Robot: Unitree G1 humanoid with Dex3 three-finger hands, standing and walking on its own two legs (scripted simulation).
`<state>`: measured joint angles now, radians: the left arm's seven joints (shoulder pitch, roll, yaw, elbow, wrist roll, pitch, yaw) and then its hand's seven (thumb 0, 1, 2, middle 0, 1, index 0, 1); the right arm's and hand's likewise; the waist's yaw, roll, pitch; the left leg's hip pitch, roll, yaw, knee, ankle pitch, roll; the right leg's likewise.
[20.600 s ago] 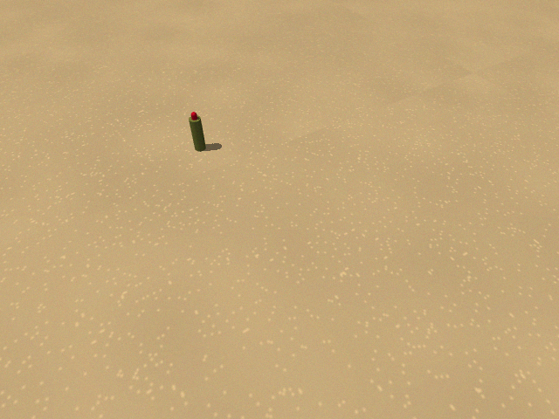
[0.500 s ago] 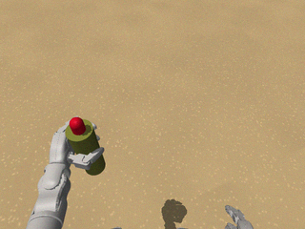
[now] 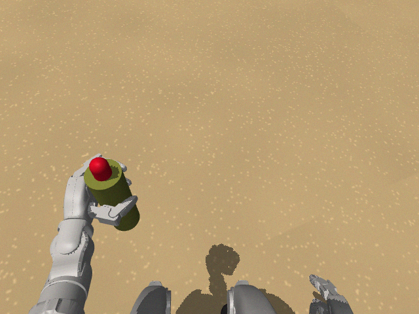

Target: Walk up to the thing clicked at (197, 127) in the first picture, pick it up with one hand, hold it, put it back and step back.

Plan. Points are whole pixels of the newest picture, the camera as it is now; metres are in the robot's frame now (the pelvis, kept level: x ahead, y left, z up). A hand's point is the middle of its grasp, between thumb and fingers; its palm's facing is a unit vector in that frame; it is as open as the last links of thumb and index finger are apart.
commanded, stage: crouch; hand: left
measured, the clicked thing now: (114, 195) +0.34 +0.18 -0.02
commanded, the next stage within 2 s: lower in 1.38 s
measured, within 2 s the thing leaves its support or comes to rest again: neither
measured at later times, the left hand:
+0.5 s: hand (134, 217) +0.38 +0.18 -0.26, palm faces +0.07 -1.00 -0.03, open 8.9 cm
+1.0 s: hand (139, 225) +0.40 +0.19 -0.40, palm faces +0.09 -1.00 -0.04, open 8.9 cm
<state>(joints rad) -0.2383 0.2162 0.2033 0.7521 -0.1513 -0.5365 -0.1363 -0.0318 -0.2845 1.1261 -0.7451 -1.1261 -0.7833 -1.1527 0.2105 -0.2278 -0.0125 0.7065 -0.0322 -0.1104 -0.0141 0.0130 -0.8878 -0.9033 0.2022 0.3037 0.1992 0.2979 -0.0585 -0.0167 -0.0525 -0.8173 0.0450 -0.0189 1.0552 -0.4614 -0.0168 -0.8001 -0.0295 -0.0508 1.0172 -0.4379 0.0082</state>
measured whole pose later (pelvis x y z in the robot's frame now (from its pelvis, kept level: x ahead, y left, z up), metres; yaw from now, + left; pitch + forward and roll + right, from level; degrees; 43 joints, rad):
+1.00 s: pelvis -0.07 +0.00 -0.34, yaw -4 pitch +31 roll -5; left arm -0.65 0.45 0.46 1.12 -0.08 -0.73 -0.15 -0.03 -0.29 1.15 -0.74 -1.14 -0.77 -1.17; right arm 0.10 -0.27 0.07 0.76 -0.12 -0.05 0.07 0.01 -0.91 -0.91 0.20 0.30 0.20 0.30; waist -0.19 -0.02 -0.08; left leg -2.17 0.02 -0.11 2.31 -0.68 -0.02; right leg -2.14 -0.04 -0.06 2.24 -0.64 0.01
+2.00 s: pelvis -0.07 +0.02 -0.40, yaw -10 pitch +23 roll -12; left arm -0.65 0.66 0.52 1.24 -0.07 -0.85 -0.12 -0.03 -0.29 1.15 -0.75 -1.12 -0.79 -1.15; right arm 0.00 -0.33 0.29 0.69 -0.25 0.00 0.11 0.01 -0.91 -0.91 0.20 0.30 0.20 0.30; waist -0.27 -0.14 0.15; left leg -2.26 0.01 -0.25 2.55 -0.71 -0.02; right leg -2.16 -0.01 -0.15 2.38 -0.63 0.04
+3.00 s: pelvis -0.08 +0.03 -0.41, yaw -14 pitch +16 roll -16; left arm -0.73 0.81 0.51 1.41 -0.06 -1.02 -0.03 -0.02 -0.28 0.77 -0.84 -0.89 -0.84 -0.88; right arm -0.11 -0.36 0.46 0.61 -0.33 0.01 0.13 0.00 -0.91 -0.90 0.21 0.30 0.20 0.30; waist -0.28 -0.23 0.27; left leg -2.22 0.01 -0.34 2.62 -0.71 -0.01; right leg -2.09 0.03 -0.22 2.37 -0.59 0.07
